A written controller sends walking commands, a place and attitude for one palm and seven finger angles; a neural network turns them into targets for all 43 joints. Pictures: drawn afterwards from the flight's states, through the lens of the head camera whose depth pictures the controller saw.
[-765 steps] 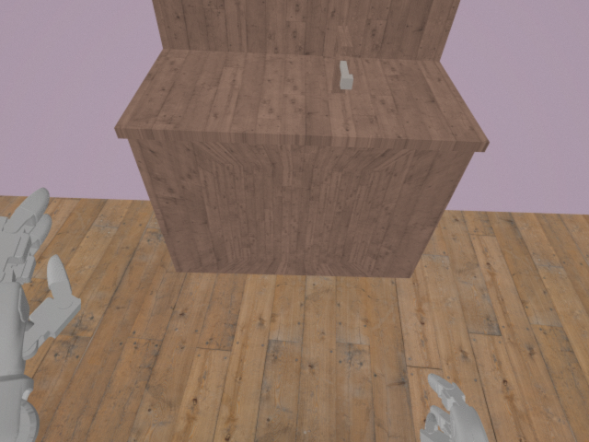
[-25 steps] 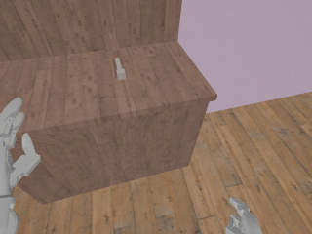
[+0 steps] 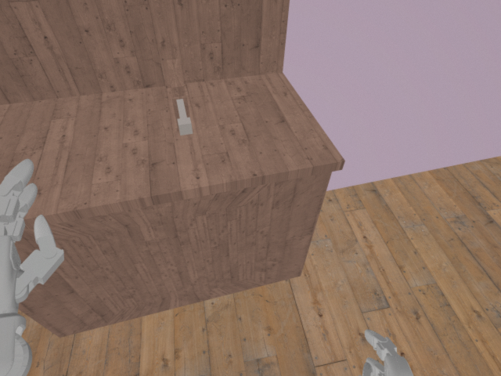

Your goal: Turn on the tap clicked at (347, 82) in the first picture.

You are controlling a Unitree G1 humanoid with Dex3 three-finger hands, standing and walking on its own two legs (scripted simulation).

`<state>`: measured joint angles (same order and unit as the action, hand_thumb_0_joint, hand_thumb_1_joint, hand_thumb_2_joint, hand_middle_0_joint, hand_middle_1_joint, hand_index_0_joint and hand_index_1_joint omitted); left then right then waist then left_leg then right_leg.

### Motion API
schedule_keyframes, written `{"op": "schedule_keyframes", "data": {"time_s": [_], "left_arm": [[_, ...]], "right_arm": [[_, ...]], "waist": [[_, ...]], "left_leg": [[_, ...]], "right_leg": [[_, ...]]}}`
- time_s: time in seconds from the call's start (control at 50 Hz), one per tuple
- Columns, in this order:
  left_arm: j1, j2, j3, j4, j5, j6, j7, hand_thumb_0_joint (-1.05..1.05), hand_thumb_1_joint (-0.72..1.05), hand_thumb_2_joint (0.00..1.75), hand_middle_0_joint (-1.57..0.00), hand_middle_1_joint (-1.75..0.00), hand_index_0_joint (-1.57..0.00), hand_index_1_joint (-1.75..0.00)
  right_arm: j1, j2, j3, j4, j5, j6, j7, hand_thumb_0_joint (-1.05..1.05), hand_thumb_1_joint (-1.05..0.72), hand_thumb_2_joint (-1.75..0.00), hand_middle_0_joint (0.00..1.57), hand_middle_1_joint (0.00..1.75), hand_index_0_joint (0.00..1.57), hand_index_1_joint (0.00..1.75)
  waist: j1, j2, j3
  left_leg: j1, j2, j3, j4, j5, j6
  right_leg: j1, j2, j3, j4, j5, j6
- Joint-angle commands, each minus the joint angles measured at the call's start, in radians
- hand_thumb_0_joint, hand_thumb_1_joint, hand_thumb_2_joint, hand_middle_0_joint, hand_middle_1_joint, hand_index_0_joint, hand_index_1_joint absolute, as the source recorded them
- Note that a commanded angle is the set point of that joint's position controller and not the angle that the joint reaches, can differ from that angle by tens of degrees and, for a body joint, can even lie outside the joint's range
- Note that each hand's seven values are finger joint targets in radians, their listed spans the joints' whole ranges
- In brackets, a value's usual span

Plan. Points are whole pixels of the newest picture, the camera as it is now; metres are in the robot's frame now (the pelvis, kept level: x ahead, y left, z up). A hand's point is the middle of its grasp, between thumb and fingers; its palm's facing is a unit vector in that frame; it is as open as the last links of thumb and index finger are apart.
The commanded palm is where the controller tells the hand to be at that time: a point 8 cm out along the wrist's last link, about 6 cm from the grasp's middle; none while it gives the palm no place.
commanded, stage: shuffle to correct the standing spot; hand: left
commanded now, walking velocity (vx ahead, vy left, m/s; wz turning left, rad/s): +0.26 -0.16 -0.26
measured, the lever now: (185, 126) +0.59 +0.20 +0.07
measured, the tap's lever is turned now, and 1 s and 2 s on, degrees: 0 0 0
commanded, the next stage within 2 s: come to a stop and stand still in 0.94 s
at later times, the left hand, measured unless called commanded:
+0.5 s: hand (163, 176) +0.34 +0.16 +0.17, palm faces +0.35 -0.79 -0.50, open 7.4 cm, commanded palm +0.28 +0.20 +0.19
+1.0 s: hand (233, 144) +0.42 +0.07 +0.17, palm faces +0.41 -0.81 -0.41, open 7.4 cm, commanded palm +0.37 +0.10 +0.19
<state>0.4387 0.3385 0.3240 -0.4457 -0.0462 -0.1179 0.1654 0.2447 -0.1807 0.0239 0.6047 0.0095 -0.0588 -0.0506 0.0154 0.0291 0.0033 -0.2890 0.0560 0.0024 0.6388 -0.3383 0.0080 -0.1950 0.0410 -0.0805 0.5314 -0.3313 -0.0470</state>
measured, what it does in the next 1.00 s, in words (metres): walks ahead: right foot, then left foot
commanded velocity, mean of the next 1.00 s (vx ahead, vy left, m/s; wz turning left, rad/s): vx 0.21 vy -0.09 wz -0.02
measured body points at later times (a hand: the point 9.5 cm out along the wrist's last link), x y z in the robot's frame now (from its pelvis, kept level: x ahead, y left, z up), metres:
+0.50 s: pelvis +0.11 -0.08 -0.02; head +0.15 -0.08 +0.42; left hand +0.31 +0.20 +0.20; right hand +0.26 -0.30 -0.13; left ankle +0.07 +0.08 -0.69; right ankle +0.19 -0.21 -0.73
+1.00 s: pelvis +0.21 -0.18 +0.00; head +0.23 -0.18 +0.45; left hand +0.39 +0.11 +0.19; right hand +0.38 -0.41 -0.09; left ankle +0.27 -0.07 -0.70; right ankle +0.24 -0.25 -0.73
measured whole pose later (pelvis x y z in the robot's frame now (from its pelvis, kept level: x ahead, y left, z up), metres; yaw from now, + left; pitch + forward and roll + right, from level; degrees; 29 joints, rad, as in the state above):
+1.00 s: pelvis +0.21 -0.18 +0.00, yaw +0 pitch -2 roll +1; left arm 0.49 0.38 0.37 -0.53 -0.05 -0.14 0.16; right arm 0.20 -0.20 0.01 0.61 0.00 -0.07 -0.04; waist 0.03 -0.04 0.08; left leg -0.41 0.05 0.13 0.76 -0.34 -0.01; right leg -0.28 0.00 -0.11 0.55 -0.25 -0.08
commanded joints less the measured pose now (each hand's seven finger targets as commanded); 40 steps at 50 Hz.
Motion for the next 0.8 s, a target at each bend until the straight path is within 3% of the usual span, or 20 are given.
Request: {"op": "schedule_keyframes", "data": {"time_s": [0.0, 0.06, 0.1, 0.12, 0.16, 0.22, 0.3, 0.36, 0.38, 0.4, 0.42, 0.48, 0.52, 0.56, 0.58, 0.62, 0.7, 0.72, 0.74, 0.78], "left_arm": [[-0.164, 0.199, 0.099, -0.269, -0.014, -0.076, 0.016, 0.0, 0.9, 0.9, -0.2, -0.3, -0.2, -0.3], [-0.162, 0.219, 0.121, -0.293, -0.007, -0.093, 0.021, 0.0, 0.9, 0.9, -0.2, -0.3, -0.2, -0.3], [-0.156, 0.236, 0.143, -0.336, -0.027, -0.092, 0.012, 0.0, 0.9, 0.9, -0.2, -0.3, -0.2, -0.3], [-0.172, 0.236, 0.158, -0.38, -0.034, -0.114, 0.011, 0.0, 0.9, 0.9, -0.2, -0.3, -0.2, -0.3], [-0.186, 0.265, 0.182, -0.299, -0.017, -0.123, -0.009, 0.0, 0.9, 0.9, -0.2, -0.3, -0.2, -0.3], [-0.102, 0.256, 0.192, -0.367, 0.002, -0.118, -0.033, 0.0, 0.9, 0.9, -0.2, -0.3, -0.2, -0.3], [0.074, 0.228, 0.226, -0.358, -0.004, -0.132, -0.032, 0.0, 0.9, 0.9, -0.2, -0.3, -0.2, -0.3], [0.034, 0.234, 0.234, -0.272, 0.004, -0.131, -0.023, 0.0, 0.9, 0.9, -0.2, -0.3, -0.2, -0.3], [0.018, 0.241, 0.221, -0.236, 0.003, -0.117, -0.017, 0.0, 0.9, 0.9, -0.2, -0.3, -0.2, -0.3], [-0.036, 0.298, 0.245, -0.233, 0.003, -0.11, -0.009, 0.0, 0.9, 0.9, -0.2, -0.3, -0.2, -0.3], [-0.069, 0.338, 0.29, -0.269, -0.002, -0.114, -0.003, 0.0, 0.9, 0.9, -0.2, -0.3, -0.2, -0.3], [-0.114, 0.271, 0.221, -0.346, -0.002, -0.093, -0.006, 0.0, 0.9, 0.9, -0.2, -0.3, -0.2, -0.3], [-0.107, 0.257, 0.207, -0.374, -0.019, -0.083, -0.003, 0.0, 0.9, 0.9, -0.2, -0.3, -0.2, -0.3], [-0.15, 0.246, 0.206, -0.452, -0.009, -0.127, -0.001, 0.0, 0.9, 0.9, -0.2, -0.3, -0.2, -0.3], [-0.13, 0.257, 0.222, -0.387, -0.005, -0.139, -0.008, 0.0, 0.9, 0.9, -0.2, -0.3, -0.2, -0.3], [-0.141, 0.247, 0.19, -0.419, 0.022, -0.137, -0.021, 0.0, 0.9, 0.9, -0.2, -0.3, -0.2, -0.3], [-0.001, 0.243, 0.222, -0.347, 0.007, -0.124, -0.002, 0.0, 0.9, 0.9, -0.2, -0.3, -0.2, -0.3], [-0.009, 0.25, 0.221, -0.306, 0.013, -0.112, 0.0, 0.0, 0.9, 0.9, -0.2, -0.3, -0.2, -0.3], [-0.034, 0.273, 0.231, -0.263, 0.006, -0.098, 0.0, 0.0, 0.9, 0.9, -0.2, -0.3, -0.2, -0.3], [-0.024, 0.246, 0.229, -0.216, -0.011, -0.091, -0.009, 0.0, 0.9, 0.9, -0.2, -0.3, -0.2, -0.3]], "right_arm": [[-0.129, -0.12, -0.059, -0.17, 0.024, -0.058, 0.005, 0.0, -0.9, -0.9, 0.2, 0.3, 0.2, 0.3], [-0.112, -0.095, -0.036, -0.156, 0.008, -0.042, 0.011, 0.0, -0.9, -0.9, 0.2, 0.3, 0.2, 0.3], [-0.087, -0.118, -0.052, -0.153, 0.002, -0.037, 0.001, 0.0, -0.9, -0.9, 0.2, 0.3, 0.2, 0.3], [-0.116, -0.158, -0.073, -0.17, -0.003, -0.04, 0.003, 0.0, -0.9, -0.9, 0.2, 0.3, 0.2, 0.3], [-0.149, -0.141, -0.064, -0.168, -0.008, -0.061, 0.018, 0.0, -0.9, -0.9, 0.2, 0.3, 0.2, 0.3], [-0.134, -0.13, -0.076, -0.154, -0.002, -0.066, 0.031, 0.0, -0.9, -0.9, 0.2, 0.3, 0.2, 0.3], [-0.095, -0.127, -0.079, -0.178, 0.002, -0.087, 0.038, 0.0, -0.9, -0.9, 0.2, 0.3, 0.2, 0.3], [-0.093, -0.119, -0.071, -0.185, 0.007, -0.091, 0.024, 0.0, -0.9, -0.9, 0.2, 0.3, 0.2, 0.3], [-0.085, -0.096, -0.062, -0.183, 0.014, -0.095, 0.019, 0.0, -0.9, -0.9, 0.2, 0.3, 0.2, 0.3], [-0.084, -0.086, -0.064, -0.188, 0.018, -0.096, 0.018, 0.0, -0.9, -0.9, 0.2, 0.3, 0.2, 0.3], [-0.104, -0.1, -0.059, -0.191, 0.012, -0.106, 0.017, 0.0, -0.9, -0.9, 0.2, 0.3, 0.2, 0.3], [-0.117, -0.108, -0.056, -0.144, 0.03, -0.081, 0.032, 0.0, -0.9, -0.9, 0.2, 0.3, 0.2, 0.3], [-0.103, -0.097, -0.04, -0.123, 0.01, -0.052, 0.018, 0.0, -0.9, -0.9, 0.2, 0.3, 0.2, 0.3], [-0.13, -0.142, -0.076, -0.158, 0.005, -0.064, 0.016, 0.0, -0.9, -0.9, 0.2, 0.3, 0.2, 0.3], [-0.144, -0.132, -0.076, -0.15, 0.008, -0.072, 0.023, 0.0, -0.9, -0.9, 0.2, 0.3, 0.2, 0.3], [-0.145, -0.119, -0.073, -0.149, 0.0, -0.076, 0.038, 0.0, -0.9, -0.9, 0.2, 0.3, 0.2, 0.3], [-0.11, -0.118, -0.065, -0.167, 0.008, -0.08, 0.036, 0.0, -0.9, -0.9, 0.2, 0.3, 0.2, 0.3], [-0.093, -0.097, -0.064, -0.16, 0.011, -0.076, 0.036, 0.0, -0.9, -0.9, 0.2, 0.3, 0.2, 0.3], [-0.097, -0.087, -0.068, -0.174, 0.015, -0.073, 0.032, 0.0, -0.9, -0.9, 0.2, 0.3, 0.2, 0.3], [-0.093, -0.102, -0.065, -0.15, 0.013, -0.082, 0.027, 0.0, -0.9, -0.9, 0.2, 0.3, 0.2, 0.3]], "waist": [[0.015, -0.171, -0.006], [-0.005, -0.077, -0.02], [-0.054, 0.091, -0.122], [-0.041, 0.357, -0.148], [-0.037, 0.159, -0.011], [-0.013, 0.148, 0.002], [0.003, 0.24, -0.066], [0.027, 0.065, -0.129], [0.026, -0.105, -0.15], [0.011, -0.369, -0.175], [0.023, -0.345, -0.143], [0.004, -0.287, -0.08], [-0.054, -0.03, -0.149], [-0.047, 0.401, -0.053], [-0.05, 0.33, 0.014], [-0.035, 0.296, 0.065], [0.022, 0.211, -0.108], [0.022, -0.029, -0.158], [0.01, -0.37, -0.173], [0.001, -0.216, -0.095]], "left_leg": [[-0.385, -0.006, 0.027, 0.326, -0.142, -0.012], [-0.189, 0.033, 0.065, 0.107, -0.087, 0.006], [0.307, 0.029, 0.022, -0.173, 0.144, 0.043], [0.536, 0.302, -0.426, -0.284, 0.27, 0.12], [0.34, 0.408, -0.603, -0.37, 0.217, 0.245], [0.254, 0.367, -0.35, -0.307, 0.255, 0.224], [0.072, 0.259, -0.032, -0.275, 0.268, 0.121], [-0.085, 0.163, 0.116, 0.036, 0.117, 0.054], [-0.147, 0.067, 0.162, 0.278, 0.036, 0.031], [-0.354, -0.017, 0.145, 0.533, -0.179, 0.003], [-0.414, 0.008, 0.048, 0.64, -0.293, -0.005], [-0.17, 0.095, -0.02, 0.32, -0.282, 0.019], [0.138, -0.027, 0.119, -0.085, -0.002, -0.001], [0.281, 0.323, -0.51, -0.38, 0.017, 0.154], [0.207, 0.381, -0.615, -0.424, -0.018, 0.215], [0.157, 0.353, -0.451, -0.322, 0.163, 0.232], [-0.033, 0.161, 0.018, 0.031, 0.249, 0.06], [-0.152, 0.072, 0.079, 0.307, 0.132, 0.033], [-0.379, -0.048, 0.104, 0.572, -0.179, -0.01], [-0.416, -0.004, -0.017, 0.687, -0.23, -0.021]], "right_leg": [[0.261, -0.37, 0.516, -0.202, 0.237, -0.282], [0.139, -0.302, 0.3, -0.042, 0.405, -0.215], [-0.176, -0.111, 0.076, 0.365, 0.27, -0.079], [-0.483, 0.023, 0.023, 0.62, -0.132, 0.009], [-0.604, -0.033, 0.165, 0.83, -0.139, 0.01], [-0.622, -0.114, 0.171, 0.762, -0.07, 0.017], [-0.249, -0.113, 0.013, 0.245, 0.07, 0.019], [0.152, -0.02, -0.095, -0.001, 0.152, 0.023], [0.213, -0.064, 0.004, -0.065, 0.103, -0.016], [0.291, -0.285, 0.395, -0.149, 0.069, -0.133], [0.218, -0.389, 0.563, -0.201, 0.099, -0.214], [-0.057, -0.367, 0.432, -0.107, 0.025, -0.205], [-0.186, -0.178, 0.093, 0.175, -0.033, -0.09], [-0.553, -0.017, 0.005, 0.612, -0.237, 0.022], [-0.597, -0.051, 0.092, 0.71, -0.197, 0.016], [-0.59, -0.125, 0.127, 0.623, -0.132, 0.022], [0.043, -0.025, -0.046, -0.004, 0.085, 0.015], [0.2, -0.092, 0.085, -0.09, 0.097, -0.018], [0.285, -0.314, 0.471, -0.185, 0.162, -0.13], [0.128, -0.378, 0.609, -0.257, 0.065, -0.197]]}}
